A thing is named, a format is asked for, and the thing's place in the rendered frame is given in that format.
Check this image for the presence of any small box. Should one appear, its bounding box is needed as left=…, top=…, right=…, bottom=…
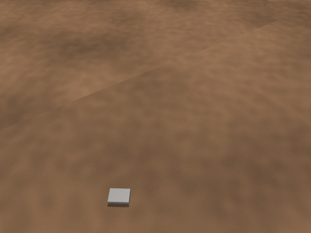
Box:
left=107, top=188, right=131, bottom=204

